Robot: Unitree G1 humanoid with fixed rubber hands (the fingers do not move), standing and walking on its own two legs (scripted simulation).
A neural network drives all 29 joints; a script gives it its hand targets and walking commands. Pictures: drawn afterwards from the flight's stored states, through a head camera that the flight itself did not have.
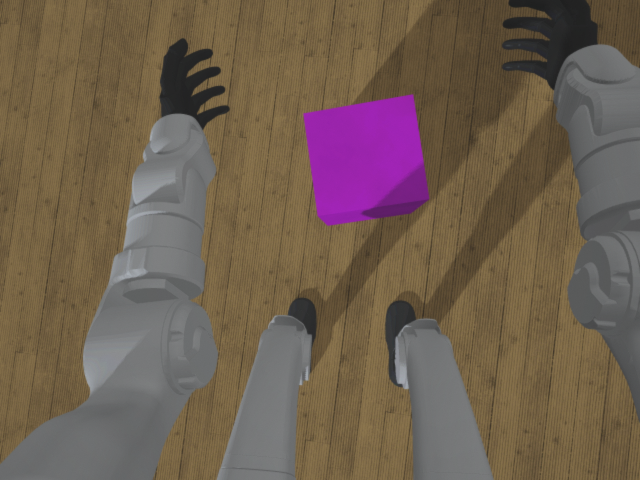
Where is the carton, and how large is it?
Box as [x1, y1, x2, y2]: [303, 94, 428, 225]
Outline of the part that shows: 412,94 303,113 317,214 327,225 410,213 428,199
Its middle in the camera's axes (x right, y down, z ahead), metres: +0.09 -0.16 +0.85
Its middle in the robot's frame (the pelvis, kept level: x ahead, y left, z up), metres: +0.54 -0.01 -0.53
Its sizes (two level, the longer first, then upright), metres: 0.210 0.200 0.250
